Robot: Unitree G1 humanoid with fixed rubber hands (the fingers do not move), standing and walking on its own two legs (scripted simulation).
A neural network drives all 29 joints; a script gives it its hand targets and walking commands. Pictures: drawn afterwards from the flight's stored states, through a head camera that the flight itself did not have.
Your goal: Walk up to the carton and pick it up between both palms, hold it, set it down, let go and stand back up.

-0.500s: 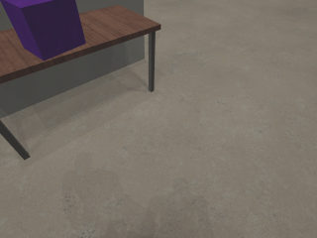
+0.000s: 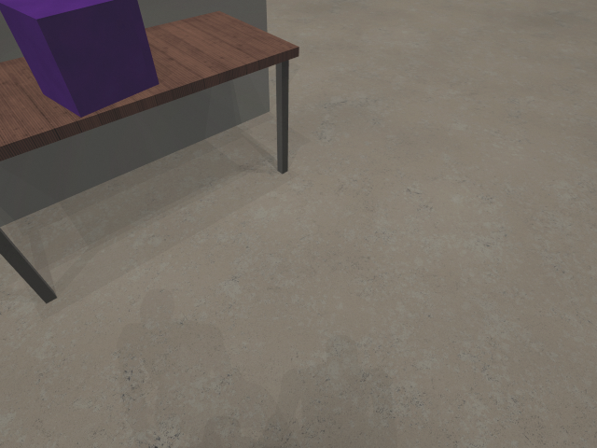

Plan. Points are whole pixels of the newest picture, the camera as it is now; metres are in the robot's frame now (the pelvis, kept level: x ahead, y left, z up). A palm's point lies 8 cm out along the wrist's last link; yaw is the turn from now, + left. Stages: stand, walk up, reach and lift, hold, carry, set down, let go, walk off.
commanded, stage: walk up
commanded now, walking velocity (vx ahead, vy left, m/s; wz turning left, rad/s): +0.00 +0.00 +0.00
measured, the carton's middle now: (87, 47) +1.21 +0.64 +0.02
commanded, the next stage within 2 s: none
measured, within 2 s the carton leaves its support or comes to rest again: neither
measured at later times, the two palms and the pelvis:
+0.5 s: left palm out of the picture +0.08 +0.36 -0.17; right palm out of the picture +0.09 -0.20 -0.14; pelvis +0.06 +0.09 -0.04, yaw +13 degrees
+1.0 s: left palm (46, 446) +0.18 +0.35 -0.12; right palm (353, 289) +0.44 -0.11 -0.12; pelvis +0.27 +0.11 -0.01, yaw +25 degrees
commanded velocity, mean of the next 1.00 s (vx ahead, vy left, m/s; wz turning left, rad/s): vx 0.00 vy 0.00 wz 0.00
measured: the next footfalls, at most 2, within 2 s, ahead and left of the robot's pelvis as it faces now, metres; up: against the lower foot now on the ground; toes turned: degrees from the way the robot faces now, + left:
left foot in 0.44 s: +0.11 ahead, +0.22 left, +0.00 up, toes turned +12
right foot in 0.80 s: +0.38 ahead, +0.04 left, +0.00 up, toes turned +17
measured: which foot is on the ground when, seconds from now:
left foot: down 0.00-0.14, up 0.16-0.42, down 0.44-0.80, up 0.82-1.00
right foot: down 0.00-0.40, up 0.42-0.78, down 0.80-1.00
